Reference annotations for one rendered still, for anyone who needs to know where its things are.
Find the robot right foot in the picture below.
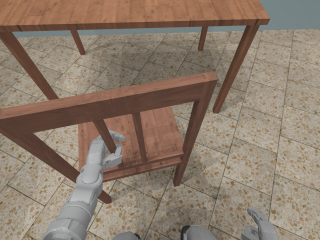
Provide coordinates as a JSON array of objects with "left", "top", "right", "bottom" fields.
[{"left": 180, "top": 225, "right": 190, "bottom": 240}]

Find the robot right hand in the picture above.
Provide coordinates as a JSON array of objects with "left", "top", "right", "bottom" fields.
[{"left": 241, "top": 207, "right": 279, "bottom": 240}]

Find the right robot thigh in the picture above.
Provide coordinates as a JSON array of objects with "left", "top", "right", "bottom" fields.
[{"left": 183, "top": 226, "right": 217, "bottom": 240}]

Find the table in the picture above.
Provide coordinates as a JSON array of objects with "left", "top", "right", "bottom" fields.
[{"left": 0, "top": 0, "right": 270, "bottom": 114}]

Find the robot left forearm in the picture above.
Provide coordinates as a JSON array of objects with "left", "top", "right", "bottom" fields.
[{"left": 41, "top": 163, "right": 104, "bottom": 240}]

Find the chair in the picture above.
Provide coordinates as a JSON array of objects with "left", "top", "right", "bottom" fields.
[{"left": 0, "top": 71, "right": 218, "bottom": 204}]

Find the robot left hand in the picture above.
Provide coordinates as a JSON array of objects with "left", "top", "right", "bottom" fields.
[{"left": 86, "top": 128, "right": 126, "bottom": 170}]

